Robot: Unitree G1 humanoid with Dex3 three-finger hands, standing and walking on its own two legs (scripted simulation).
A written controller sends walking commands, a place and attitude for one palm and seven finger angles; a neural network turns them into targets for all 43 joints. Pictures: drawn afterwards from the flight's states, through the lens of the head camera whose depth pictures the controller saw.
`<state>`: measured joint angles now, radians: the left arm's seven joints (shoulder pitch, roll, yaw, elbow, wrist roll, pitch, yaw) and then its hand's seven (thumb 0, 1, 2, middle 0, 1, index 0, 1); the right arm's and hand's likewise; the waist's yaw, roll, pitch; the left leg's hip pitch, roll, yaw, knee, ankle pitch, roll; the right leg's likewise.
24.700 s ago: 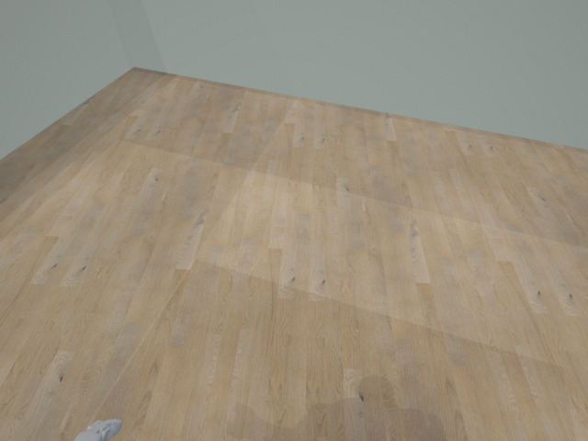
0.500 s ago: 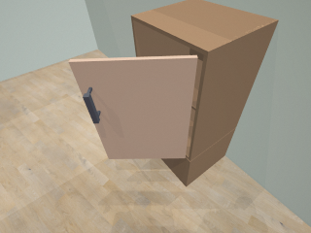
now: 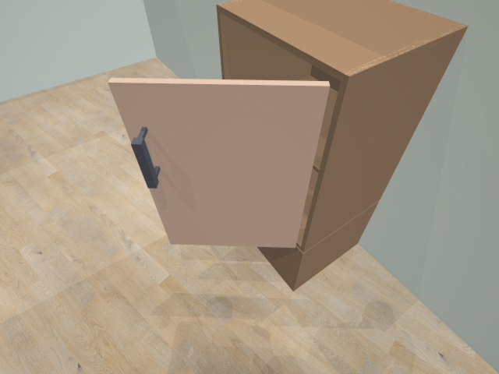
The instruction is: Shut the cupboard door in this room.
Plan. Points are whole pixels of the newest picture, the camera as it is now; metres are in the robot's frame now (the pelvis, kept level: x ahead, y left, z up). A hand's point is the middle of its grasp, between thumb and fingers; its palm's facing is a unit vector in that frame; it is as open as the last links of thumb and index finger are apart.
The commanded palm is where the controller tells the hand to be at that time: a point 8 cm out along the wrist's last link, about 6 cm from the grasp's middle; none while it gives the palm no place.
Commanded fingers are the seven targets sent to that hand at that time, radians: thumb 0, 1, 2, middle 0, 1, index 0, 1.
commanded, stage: shuffle to correct the standing spot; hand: left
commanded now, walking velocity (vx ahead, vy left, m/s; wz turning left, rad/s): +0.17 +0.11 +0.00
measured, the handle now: (148, 158) +0.54 +0.27 +0.01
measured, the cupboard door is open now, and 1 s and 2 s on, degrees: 53 53 53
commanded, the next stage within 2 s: come to a stop and stand still in 0.22 s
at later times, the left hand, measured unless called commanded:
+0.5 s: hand out of the picture +0.12 +0.21 -0.17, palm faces +0.09 -0.96 -0.26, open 7.3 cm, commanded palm none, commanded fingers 0.00 0.90 0.90 -0.20 -0.30 -0.20 -0.30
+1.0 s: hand out of the picture +0.07 +0.21 -0.17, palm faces +0.04 -0.98 -0.18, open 7.3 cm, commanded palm none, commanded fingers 0.00 0.90 0.90 -0.20 -0.30 -0.20 -0.30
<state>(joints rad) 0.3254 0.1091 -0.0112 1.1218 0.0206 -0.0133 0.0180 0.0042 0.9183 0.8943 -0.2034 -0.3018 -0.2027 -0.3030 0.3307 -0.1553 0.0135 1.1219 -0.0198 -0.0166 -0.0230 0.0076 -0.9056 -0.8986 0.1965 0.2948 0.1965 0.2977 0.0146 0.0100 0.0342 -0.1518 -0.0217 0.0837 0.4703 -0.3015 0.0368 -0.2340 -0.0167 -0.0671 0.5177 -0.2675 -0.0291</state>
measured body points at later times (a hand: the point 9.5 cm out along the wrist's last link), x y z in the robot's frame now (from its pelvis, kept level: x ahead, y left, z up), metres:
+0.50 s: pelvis +0.08 +0.02 -0.01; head +0.11 -0.01 +0.44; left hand +0.11 +0.26 -0.15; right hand +0.04 -0.19 -0.18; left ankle -0.01 +0.10 -0.70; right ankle +0.08 -0.07 -0.74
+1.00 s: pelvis +0.08 +0.05 +0.00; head +0.10 +0.05 +0.45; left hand +0.07 +0.27 -0.16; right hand +0.13 -0.18 -0.15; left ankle +0.09 +0.16 -0.74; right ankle +0.08 -0.07 -0.74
